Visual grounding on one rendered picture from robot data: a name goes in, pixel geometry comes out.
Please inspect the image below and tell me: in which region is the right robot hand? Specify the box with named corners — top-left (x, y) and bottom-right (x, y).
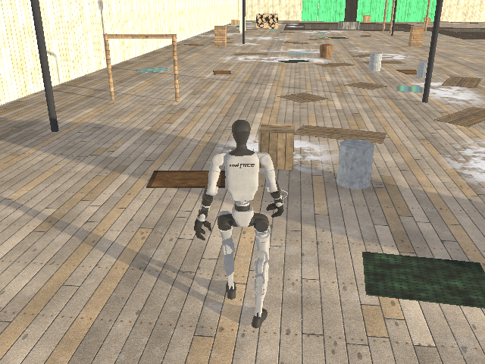
top-left (266, 203), bottom-right (284, 218)

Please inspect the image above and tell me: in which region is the robot right forearm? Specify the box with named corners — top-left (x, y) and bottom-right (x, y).
top-left (270, 181), bottom-right (283, 207)

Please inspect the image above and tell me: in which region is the robot left forearm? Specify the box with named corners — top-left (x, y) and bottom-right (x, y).
top-left (197, 185), bottom-right (213, 221)

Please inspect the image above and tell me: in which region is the robot left shin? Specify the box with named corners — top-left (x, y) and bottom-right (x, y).
top-left (222, 243), bottom-right (234, 290)

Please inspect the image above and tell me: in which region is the left robot upper arm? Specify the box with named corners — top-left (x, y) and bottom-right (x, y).
top-left (206, 153), bottom-right (226, 196)

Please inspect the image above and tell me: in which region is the right robot thigh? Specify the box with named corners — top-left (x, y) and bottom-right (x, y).
top-left (253, 213), bottom-right (270, 275)

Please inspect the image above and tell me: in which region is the right robot upper arm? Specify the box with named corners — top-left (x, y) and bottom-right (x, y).
top-left (258, 152), bottom-right (278, 193)

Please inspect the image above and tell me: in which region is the left robot hand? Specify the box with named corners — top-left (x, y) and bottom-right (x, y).
top-left (194, 219), bottom-right (211, 240)

